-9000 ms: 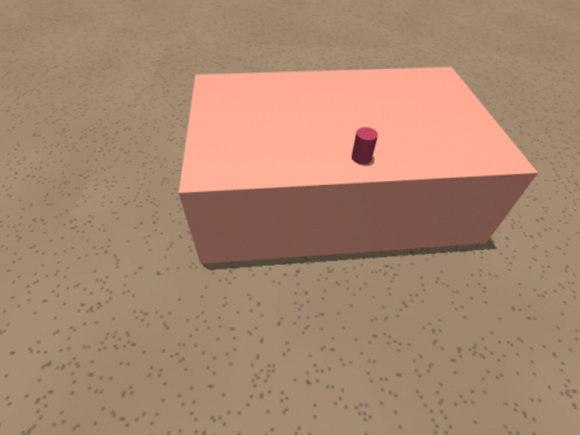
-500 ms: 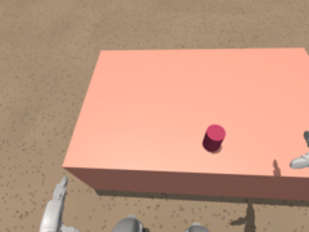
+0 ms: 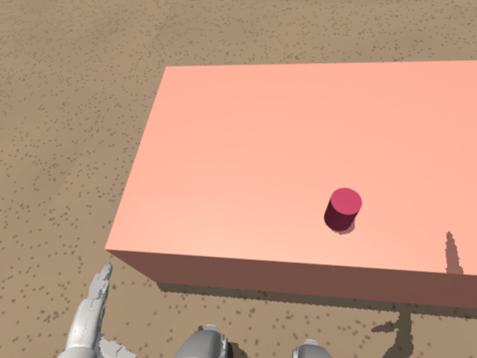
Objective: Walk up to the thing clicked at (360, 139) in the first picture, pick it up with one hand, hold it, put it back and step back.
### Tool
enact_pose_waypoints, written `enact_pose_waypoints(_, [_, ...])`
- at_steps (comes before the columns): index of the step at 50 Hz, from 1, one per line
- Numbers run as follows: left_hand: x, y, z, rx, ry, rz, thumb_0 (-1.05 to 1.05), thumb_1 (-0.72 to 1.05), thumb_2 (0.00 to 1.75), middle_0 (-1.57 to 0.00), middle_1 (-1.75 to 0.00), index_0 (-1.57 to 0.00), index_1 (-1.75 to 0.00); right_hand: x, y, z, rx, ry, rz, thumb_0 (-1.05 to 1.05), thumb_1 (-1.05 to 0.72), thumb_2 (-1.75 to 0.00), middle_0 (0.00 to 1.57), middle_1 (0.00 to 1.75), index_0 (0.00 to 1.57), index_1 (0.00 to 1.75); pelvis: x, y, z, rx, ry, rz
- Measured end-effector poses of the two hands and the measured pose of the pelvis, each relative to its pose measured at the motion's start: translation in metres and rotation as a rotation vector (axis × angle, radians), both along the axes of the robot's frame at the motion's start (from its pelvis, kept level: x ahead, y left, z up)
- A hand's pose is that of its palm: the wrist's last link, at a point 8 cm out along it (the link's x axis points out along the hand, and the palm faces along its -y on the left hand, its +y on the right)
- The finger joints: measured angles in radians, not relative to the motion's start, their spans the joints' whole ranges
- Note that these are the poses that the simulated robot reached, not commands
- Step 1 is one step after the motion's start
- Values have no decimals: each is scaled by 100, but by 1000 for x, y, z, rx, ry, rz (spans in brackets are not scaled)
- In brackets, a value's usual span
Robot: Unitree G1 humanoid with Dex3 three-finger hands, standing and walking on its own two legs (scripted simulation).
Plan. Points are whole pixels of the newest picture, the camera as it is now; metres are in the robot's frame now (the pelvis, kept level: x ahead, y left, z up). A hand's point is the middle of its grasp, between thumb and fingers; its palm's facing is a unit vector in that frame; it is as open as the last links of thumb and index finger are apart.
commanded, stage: go down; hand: right
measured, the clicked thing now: (341, 210) +0.48 -0.19 -0.25
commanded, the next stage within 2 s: approach in 0.50 s
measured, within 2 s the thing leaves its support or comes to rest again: neither
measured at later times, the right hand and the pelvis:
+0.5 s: hand out of the picture +0.40 -0.38 +0.05, palm faces +0.17 +0.98 -0.05, open 17.5 cm; pelvis +0.00 +0.00 -0.01, yaw +0 degrees
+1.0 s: hand (445, 200) +0.42 -0.33 -0.06, palm faces +0.13 +0.99 +0.07, open 17.5 cm; pelvis -0.02 -0.01 -0.06, yaw +1 degrees
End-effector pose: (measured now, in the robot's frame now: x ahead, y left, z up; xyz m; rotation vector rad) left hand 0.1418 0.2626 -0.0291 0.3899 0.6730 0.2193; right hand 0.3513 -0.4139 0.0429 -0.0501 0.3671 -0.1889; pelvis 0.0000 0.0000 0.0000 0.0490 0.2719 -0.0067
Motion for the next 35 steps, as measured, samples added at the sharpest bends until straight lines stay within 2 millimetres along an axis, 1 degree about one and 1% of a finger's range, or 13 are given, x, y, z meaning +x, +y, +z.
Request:
enact_pose_waypoints(9, [-1,-6,-3,-9,9,-13,-1,-52,6,-6,-6,-7,-6,7,-6,8,7,-40,0,-1,48,-5,5,5,5,5,0,-1,-3,6,13,-6])
enact_pose_waypoints(17, [-2,-5,4,12,-15,-19,-1,-52,6,-6,-6,-7,-6,14,-10,13,11,-64,8,-1,51,-5,4,5,5,5,-3,-3,-5,9,18,-5])
enact_pose_waypoints(26, [-8,-10,1,9,4,-24,-1,-52,6,-6,-5,-6,-6,21,-14,17,18,-99,9,-1,54,-6,4,6,4,5,-5,-4,-7,15,32,-4])
enact_pose_waypoints(32, [-8,-14,-1,4,3,-23,-1,-53,6,-6,-5,-6,-6,28,-14,21,15,-116,12,-2,55,-6,4,6,4,5,-7,-5,-9,17,38,-2])
enact_pose_waypoints(35, [-9,-17,-2,-2,-4,-32,-1,-53,6,-6,-5,-6,-5,28,-14,19,31,-117,8,-1,54,-6,4,6,5,5,-7,-6,-10,18,43,-3])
